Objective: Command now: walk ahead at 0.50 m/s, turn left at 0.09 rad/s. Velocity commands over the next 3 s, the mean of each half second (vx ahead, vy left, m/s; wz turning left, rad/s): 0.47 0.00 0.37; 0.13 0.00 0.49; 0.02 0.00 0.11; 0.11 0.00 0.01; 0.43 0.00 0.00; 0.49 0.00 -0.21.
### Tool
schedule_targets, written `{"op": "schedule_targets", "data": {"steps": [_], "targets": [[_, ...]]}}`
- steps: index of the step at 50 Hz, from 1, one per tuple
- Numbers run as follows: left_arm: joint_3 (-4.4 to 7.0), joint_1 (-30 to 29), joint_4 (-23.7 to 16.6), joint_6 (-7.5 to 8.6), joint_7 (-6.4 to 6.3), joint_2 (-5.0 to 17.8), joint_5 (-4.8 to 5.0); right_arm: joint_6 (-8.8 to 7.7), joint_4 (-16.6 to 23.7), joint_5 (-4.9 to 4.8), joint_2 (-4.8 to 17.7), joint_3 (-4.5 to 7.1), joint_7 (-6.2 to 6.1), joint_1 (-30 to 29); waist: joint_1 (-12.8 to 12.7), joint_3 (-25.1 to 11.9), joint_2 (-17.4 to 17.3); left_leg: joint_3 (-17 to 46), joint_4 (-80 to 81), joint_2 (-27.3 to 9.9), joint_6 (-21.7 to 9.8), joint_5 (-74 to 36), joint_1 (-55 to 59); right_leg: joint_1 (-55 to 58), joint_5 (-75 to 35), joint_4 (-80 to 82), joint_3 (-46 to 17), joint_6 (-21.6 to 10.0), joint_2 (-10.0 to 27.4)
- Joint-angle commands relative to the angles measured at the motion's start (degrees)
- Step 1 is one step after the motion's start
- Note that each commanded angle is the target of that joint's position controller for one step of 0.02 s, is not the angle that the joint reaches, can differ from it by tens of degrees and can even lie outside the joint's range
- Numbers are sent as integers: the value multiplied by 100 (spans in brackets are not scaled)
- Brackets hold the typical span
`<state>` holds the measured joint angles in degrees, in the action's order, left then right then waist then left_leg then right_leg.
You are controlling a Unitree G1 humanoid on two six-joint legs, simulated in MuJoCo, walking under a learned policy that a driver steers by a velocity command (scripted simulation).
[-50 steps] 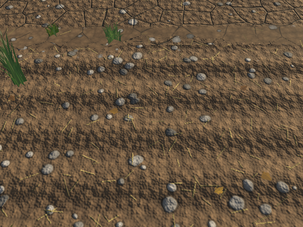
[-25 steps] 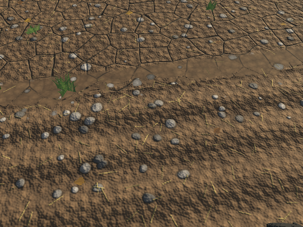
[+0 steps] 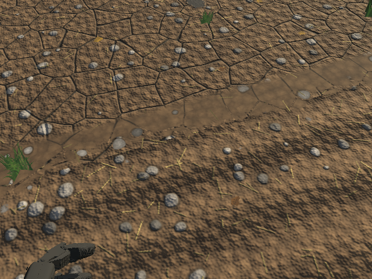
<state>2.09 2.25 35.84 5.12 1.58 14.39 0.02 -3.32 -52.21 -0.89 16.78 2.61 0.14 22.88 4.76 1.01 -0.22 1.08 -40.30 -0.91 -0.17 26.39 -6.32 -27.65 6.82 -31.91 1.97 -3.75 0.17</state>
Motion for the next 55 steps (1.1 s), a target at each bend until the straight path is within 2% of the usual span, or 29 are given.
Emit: {"op": "schedule_targets", "data": {"steps": [1, 2, 3, 4, 7, 10, 14, 18, 20, 22, 24, 25, 26, 27, 28, 29, 30, 32, 36, 39, 42, 45, 47, 48, 49, 50, 51, 52, 55], "targets": [[384, 2162, 193, -40, -77, 1074, -3, -281, 572, -159, 776, 107, 44, -69, -1136, -1564, 1003, 617, -3510, -42, -149, 407, -3872, 4464, 883, 1328, -3611, -1315, 2253], [315, 1790, 165, -34, -83, 882, 6, -279, 672, -195, 788, 118, 50, -469, -996, -965, 726, 473, -3347, -307, -182, -122, -3856, 3647, 747, 1464, -2749, -1092, 1995], [255, 1436, 183, -11, -57, 705, -13, -232, 685, -130, 699, 125, 34, -644, -803, -534, 457, 404, -3019, -487, -147, -514, -3650, 2880, 493, 1718, -2180, -962, 1729], [219, 1181, 189, 44, -36, 561, -38, -146, 653, -70, 657, 166, 10, -597, -606, -315, 551, 457, -2732, -639, -117, -819, -3350, 2359, 250, 1953, -1738, -847, 1527], [269, 993, 352, 190, -25, 588, -84, 65, 586, -80, 343, 149, -11, -378, -346, -121, 528, 515, -2547, -666, 10, -1358, -2982, 1714, -448, 2397, -950, -841, 1410], [319, 1133, 555, 221, -99, 688, -126, 94, 734, -51, 302, 176, -15, -746, -388, 28, 344, 692, -1930, -615, 84, -2125, -3425, 1904, -1034, 2480, -375, -804, 1389], [348, 1233, 704, 177, -186, 831, -82, 37, 938, -18, 172, 125, 120, -1396, -604, 195, 271, 321, -589, -524, 29, -3201, -3281, 2095, -1161, 2557, 334, -591, 1246], [409, 1674, 953, 43, -234, 987, -2, 33, 1323, -21, 71, 56, 252, -2149, -916, 455, 159, 4, 148, -481, -134, -3036, -3595, 2895, -1396, 2379, 587, -547, 1505], [429, 1685, 1013, -74, -256, 1043, 36, 30, 1518, -10, 94, 63, 329, -2346, -903, 530, 198, -215, 391, -380, -245, -2575, -3659, 3262, -2207, 2003, 731, -469, 1590], [460, 1547, 958, -198, -339, 1196, 67, 25, 1613, 34, 238, 145, 393, -2121, -688, 200, 460, -634, 466, 12, -394, -2057, -2992, 3374, -4369, 1182, 905, -294, 1539], [474, 1365, 867, -287, -417, 1298, 112, 10, 1385, 18, 652, 372, 368, -914, -47, -542, 561, -764, 833, 472, -653, -2205, -1374, 3054, -5175, -483, 1008, -27, 1304], [432, 1338, 799, -242, -423, 1223, 113, 29, 1248, 49, 1032, 536, 249, -215, 350, -948, 229, -262, 1314, 290, -909, -3465, 47, 2118, -3865, -1925, 1066, 312, 978], [192, 1863, 601, -132, -339, 388, -272, 88, 1252, 97, 1659, 608, 98, -190, -254, -1548, -1459, 1709, 548, -1242, -1615, -6789, 2057, -20, 2441, -3984, 903, 681, 133], [133, 2114, 532, 19, -233, 629, -128, 49, 1550, 170, 1622, 559, 139, -177, -159, -2998, -1180, 3987, 1083, -2231, -2776, -6436, 3054, -952, 3593, -5356, -479, 803, -449], [244, 1457, 477, 64, -197, 1035, 93, 70, 1641, 159, 1287, 500, 157, -342, 138, -2713, -380, 3203, 1324, -1899, -2467, -6210, 2653, -1149, 3049, -5334, -923, 692, -73], [217, 1090, 311, 60, -226, 973, 129, 69, 1652, 33, 1022, 441, 142, -721, -15, -1856, -157, 2524, 1437, -1585, -2167, -5656, 1878, -1411, 2532, -4867, -788, 627, 130], [223, 1001, 377, 4, -304, 931, 25, 90, 1687, -43, 844, 389, 112, -1024, -220, -1232, 204, 2166, 1634, -1328, -1927, -5290, 979, -1320, 2216, -4466, -711, 676, 308], [287, 1130, 335, -179, -362, 1015, -37, 158, 1797, 68, 780, 360, 59, -1332, -579, -836, -22, 1866, 1990, -1071, -1805, -4996, -328, -619, 1904, -3957, -721, 718, 392], [208, 1185, 321, -314, -430, 728, -100, 212, 1788, 100, 983, 437, -33, -1372, -692, -952, -265, 1505, 1965, -803, -1680, -5388, -955, -281, 1480, -2801, -581, 906, 196], [193, 889, 252, -381, -422, 723, -79, 361, 1823, 21, 1015, 447, -144, -1421, -608, -1099, -439, 1588, 1911, -620, -1433, -4237, -1019, -139, 877, -2162, -654, 969, 83], [189, 612, 178, -411, -373, 729, -30, 472, 1865, 44, 925, 407, -198, -1466, -488, -963, -665, 1791, 1912, -557, -1254, -2868, -1069, 3, 665, -1547, -684, 945, 42], [198, 485, 102, -344, -304, 754, -20, 501, 1827, 83, 808, 344, -168, -1354, -372, -885, -860, 2053, 1619, -654, -1225, -2940, -877, 288, 883, -938, -631, 836, 12], [204, 656, 123, -260, -246, 689, -26, 509, 1832, 47, 677, 267, -156, -1419, -525, -857, -876, 2150, 1292, -576, -1051, -3051, -791, 848, 393, 173, -521, 634, -15], [218, 747, 134, -218, -227, 735, -73, 503, 1800, 42, 549, 218, -161, -1304, -570, -773, -779, 2114, 1122, -386, -809, -2659, -947, 1328, -380, 865, -645, 465, 176], [274, 759, 42, -209, -250, 1109, -201, 478, 1813, 157, 302, 134, -160, -1034, -374, -880, 26, 1644, 384, 48, -449, -1530, -1287, 1848, -1429, 1036, -1533, 123, 1155], [318, 557, 97, -263, -262, 1313, -315, 430, 1841, 130, 313, 156, -152, -697, 3, -680, 1371, 858, -148, 758, -116, 282, -1950, 1895, -2473, 1066, -2472, -771, 1917], [237, 676, 88, -254, -255, 919, -289, 392, 1849, 186, 704, 236, -161, -967, -341, -750, 1389, 793, -937, 502, 150, 896, -2064, 1776, -2294, 1237, -2970, -1280, 2218], [227, 733, 105, -244, -248, 879, -228, 408, 1836, 109, 934, 333, -166, -1182, -478, -688, 1090, 783, -1548, 462, 259, 864, -2191, 1843, -2123, 1191, -2769, -1253, 2039], [220, 485, 149, -293, -267, 873, -50, 578, 1666, 81, 578, 290, -191, -1135, -373, -565, 738, 703, -1802, 260, 509, 446, -2145, 1780, -2033, 1038, -1906, -824, 1501]]}}
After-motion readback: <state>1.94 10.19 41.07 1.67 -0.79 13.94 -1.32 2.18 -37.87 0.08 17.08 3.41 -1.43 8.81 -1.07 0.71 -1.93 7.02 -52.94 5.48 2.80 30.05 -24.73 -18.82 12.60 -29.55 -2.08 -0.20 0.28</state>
